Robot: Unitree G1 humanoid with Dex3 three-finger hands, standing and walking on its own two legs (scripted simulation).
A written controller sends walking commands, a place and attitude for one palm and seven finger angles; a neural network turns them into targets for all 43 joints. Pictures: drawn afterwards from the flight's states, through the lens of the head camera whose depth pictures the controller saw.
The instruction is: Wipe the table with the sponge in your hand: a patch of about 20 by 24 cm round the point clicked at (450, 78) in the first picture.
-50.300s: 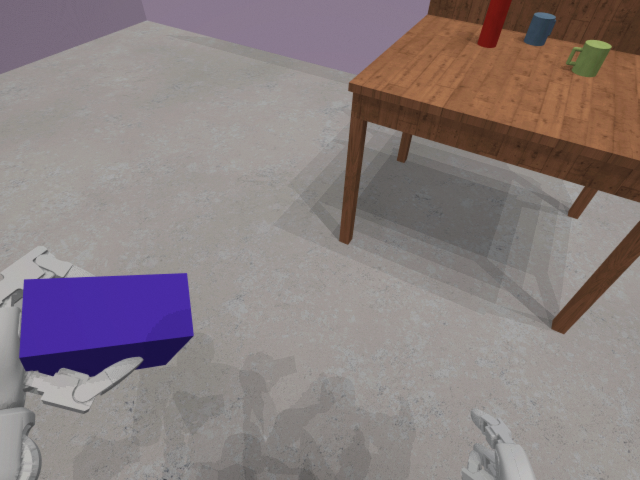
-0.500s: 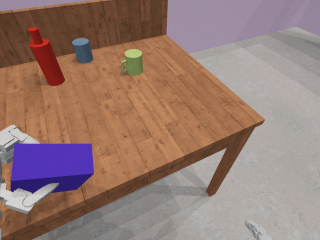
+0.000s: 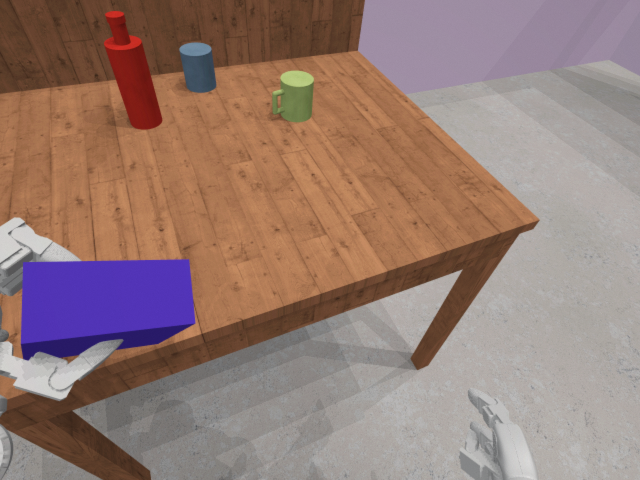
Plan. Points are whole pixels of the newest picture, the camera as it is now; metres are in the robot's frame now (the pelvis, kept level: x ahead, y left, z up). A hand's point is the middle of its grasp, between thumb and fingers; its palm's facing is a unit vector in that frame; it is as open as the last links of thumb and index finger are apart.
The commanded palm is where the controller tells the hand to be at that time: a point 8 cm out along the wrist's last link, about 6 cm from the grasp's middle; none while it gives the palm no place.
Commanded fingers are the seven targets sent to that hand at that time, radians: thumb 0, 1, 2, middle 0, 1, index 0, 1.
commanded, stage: step back with the hand held close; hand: left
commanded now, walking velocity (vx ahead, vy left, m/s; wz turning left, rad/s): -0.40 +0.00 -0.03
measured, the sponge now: (128, 309) +0.24 +0.22 +0.14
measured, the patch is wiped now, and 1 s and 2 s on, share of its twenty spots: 1.00 1.00 1.00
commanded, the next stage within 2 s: stop stepping back and stand still in 0.36 s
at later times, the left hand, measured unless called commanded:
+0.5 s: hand out of the picture +0.08 +0.24 +0.16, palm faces +0.34 -0.85 -0.41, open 9.7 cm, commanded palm +0.02 +0.27 +0.19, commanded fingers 0.00 0.10 1.30 -1.20 -1.60 -1.20 -1.60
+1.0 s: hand out of the picture -0.07 +0.19 +0.16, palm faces +0.32 -0.88 -0.35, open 9.7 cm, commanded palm -0.12 +0.24 +0.19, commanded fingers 0.00 0.10 1.30 -1.20 -1.60 -1.20 -1.60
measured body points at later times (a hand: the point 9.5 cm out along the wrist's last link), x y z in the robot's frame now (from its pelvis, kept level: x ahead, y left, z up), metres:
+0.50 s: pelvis -0.15 +0.00 +0.00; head -0.12 +0.03 +0.45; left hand +0.05 +0.29 +0.18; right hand +0.01 -0.26 -0.06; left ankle -0.12 +0.11 -0.73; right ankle -0.10 -0.14 -0.68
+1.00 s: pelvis -0.29 -0.04 -0.01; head -0.31 -0.02 +0.44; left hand -0.09 +0.24 +0.18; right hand -0.13 -0.30 -0.06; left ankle -0.33 +0.09 -0.73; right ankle -0.20 -0.14 -0.71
